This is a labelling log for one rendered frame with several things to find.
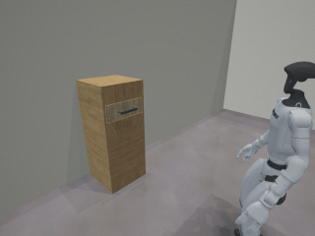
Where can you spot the handle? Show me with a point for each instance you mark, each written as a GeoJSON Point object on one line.
{"type": "Point", "coordinates": [128, 110]}

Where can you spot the cabinet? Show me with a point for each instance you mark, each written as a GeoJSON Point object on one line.
{"type": "Point", "coordinates": [116, 150]}

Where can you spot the left robot upper arm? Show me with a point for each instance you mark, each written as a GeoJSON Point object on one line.
{"type": "Point", "coordinates": [300, 124]}

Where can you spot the robot torso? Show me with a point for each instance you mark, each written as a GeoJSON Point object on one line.
{"type": "Point", "coordinates": [279, 141]}

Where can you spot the robot right forearm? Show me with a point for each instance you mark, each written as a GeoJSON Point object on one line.
{"type": "Point", "coordinates": [262, 141]}

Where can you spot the right robot hand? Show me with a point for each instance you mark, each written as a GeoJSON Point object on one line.
{"type": "Point", "coordinates": [251, 151]}

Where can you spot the drawer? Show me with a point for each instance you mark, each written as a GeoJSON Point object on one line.
{"type": "Point", "coordinates": [111, 110]}

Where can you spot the left robot hand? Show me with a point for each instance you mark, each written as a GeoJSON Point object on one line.
{"type": "Point", "coordinates": [256, 211]}

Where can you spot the right robot thigh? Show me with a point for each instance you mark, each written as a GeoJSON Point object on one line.
{"type": "Point", "coordinates": [252, 178]}

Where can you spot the robot left forearm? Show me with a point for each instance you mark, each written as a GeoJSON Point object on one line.
{"type": "Point", "coordinates": [285, 180]}

